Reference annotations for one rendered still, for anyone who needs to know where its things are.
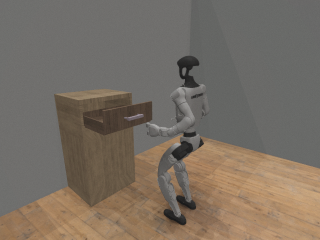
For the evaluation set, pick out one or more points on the drawer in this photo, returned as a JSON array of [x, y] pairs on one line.
[[111, 119]]

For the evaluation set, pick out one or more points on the cabinet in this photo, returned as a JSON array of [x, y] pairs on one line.
[[97, 166]]

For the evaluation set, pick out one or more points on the robot left thigh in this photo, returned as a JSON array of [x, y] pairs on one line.
[[172, 154]]

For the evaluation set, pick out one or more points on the right robot upper arm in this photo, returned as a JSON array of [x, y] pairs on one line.
[[205, 106]]

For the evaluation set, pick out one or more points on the handle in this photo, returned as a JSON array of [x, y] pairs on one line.
[[134, 117]]

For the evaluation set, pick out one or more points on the left robot upper arm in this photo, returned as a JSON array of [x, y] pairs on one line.
[[178, 97]]

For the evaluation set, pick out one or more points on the left robot hand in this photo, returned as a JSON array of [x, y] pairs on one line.
[[153, 130]]

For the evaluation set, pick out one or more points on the robot right foot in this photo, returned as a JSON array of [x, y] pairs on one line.
[[182, 200]]

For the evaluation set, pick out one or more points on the left robot forearm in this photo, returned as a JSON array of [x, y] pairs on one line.
[[180, 127]]

